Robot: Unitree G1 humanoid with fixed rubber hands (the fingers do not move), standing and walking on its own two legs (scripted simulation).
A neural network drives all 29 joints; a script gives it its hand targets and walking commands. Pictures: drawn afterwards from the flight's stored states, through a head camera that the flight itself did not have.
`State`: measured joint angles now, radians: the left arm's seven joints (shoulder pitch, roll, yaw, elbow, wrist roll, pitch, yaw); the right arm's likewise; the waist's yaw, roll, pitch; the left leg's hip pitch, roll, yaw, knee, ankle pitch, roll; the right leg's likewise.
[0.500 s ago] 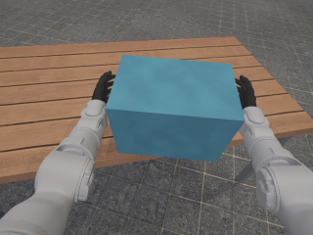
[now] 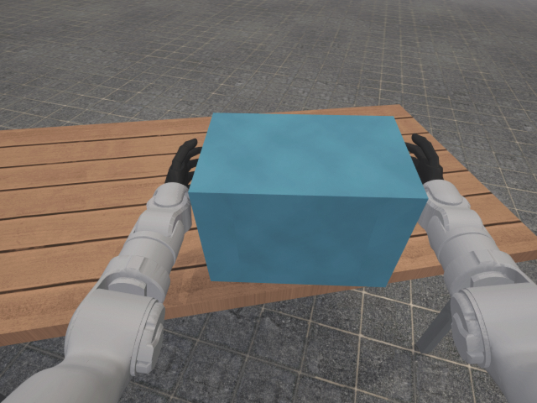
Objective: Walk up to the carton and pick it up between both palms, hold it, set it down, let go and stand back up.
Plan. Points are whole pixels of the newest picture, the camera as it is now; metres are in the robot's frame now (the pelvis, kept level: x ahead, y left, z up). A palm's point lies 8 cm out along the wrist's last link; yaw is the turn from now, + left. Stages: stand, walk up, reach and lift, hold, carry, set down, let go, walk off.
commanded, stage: reach and lift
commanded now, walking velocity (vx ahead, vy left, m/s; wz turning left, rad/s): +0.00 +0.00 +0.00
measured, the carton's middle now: (299, 200) +0.42 -0.02 +0.11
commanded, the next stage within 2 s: hold in 0.42 s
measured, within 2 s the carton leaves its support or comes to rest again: neither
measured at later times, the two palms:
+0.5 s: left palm (175, 178) +0.39 +0.17 +0.17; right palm (437, 177) +0.39 -0.21 +0.18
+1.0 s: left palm (164, 178) +0.37 +0.18 +0.18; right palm (436, 172) +0.39 -0.20 +0.20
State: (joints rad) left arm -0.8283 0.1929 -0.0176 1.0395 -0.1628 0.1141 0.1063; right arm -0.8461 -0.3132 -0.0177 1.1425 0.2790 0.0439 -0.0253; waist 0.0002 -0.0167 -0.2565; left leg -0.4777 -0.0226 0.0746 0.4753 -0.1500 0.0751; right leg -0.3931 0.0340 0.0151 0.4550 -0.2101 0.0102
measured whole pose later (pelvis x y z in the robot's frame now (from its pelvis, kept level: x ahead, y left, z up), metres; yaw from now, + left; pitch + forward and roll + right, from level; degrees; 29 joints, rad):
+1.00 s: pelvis +0.00 -0.01 +0.01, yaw +0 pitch +2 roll -1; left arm -0.64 0.12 0.22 0.49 0.04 0.52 0.04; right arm -0.74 -0.27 -0.05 0.79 0.26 0.32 -0.07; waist 0.00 -0.02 -0.21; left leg -0.32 -0.01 0.07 0.43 -0.15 0.06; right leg -0.23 0.05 0.02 0.40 -0.20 -0.01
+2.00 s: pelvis -0.01 -0.01 +0.01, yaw +0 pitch -1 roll -1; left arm -0.59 0.10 0.25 0.29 0.12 0.67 -0.01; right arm -0.69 -0.24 -0.09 0.63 0.18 0.43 -0.04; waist 0.00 -0.02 -0.17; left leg -0.25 -0.02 0.07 0.40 -0.13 0.06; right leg -0.16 0.04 0.02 0.37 -0.18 -0.01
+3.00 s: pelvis -0.01 -0.01 +0.01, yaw +0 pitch -2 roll -1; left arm -0.59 0.10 0.26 0.25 0.13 0.70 -0.02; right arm -0.67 -0.22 -0.12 0.58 0.18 0.45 -0.05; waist 0.00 -0.02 -0.17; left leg -0.25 -0.02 0.07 0.40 -0.13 0.06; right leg -0.16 0.04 0.02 0.36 -0.18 -0.01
